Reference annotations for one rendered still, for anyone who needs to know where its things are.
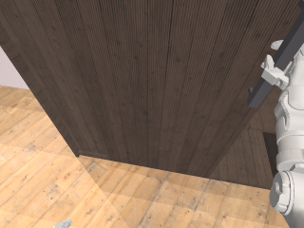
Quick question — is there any right robot forearm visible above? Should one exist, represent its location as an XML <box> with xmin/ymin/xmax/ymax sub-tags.
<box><xmin>274</xmin><ymin>85</ymin><xmax>304</xmax><ymax>174</ymax></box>

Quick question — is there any left robot hand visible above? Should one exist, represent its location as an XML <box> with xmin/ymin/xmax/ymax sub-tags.
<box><xmin>53</xmin><ymin>218</ymin><xmax>72</xmax><ymax>228</ymax></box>

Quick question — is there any right robot upper arm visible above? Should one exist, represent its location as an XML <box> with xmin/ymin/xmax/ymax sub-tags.
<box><xmin>269</xmin><ymin>170</ymin><xmax>304</xmax><ymax>228</ymax></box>

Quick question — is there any right robot hand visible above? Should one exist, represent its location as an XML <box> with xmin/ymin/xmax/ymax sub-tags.
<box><xmin>261</xmin><ymin>40</ymin><xmax>304</xmax><ymax>92</ymax></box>

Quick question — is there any wardrobe door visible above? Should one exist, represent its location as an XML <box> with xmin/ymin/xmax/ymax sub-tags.
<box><xmin>0</xmin><ymin>0</ymin><xmax>105</xmax><ymax>155</ymax></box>
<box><xmin>46</xmin><ymin>0</ymin><xmax>302</xmax><ymax>179</ymax></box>

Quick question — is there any handle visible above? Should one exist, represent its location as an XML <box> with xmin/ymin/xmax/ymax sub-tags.
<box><xmin>247</xmin><ymin>0</ymin><xmax>304</xmax><ymax>108</ymax></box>

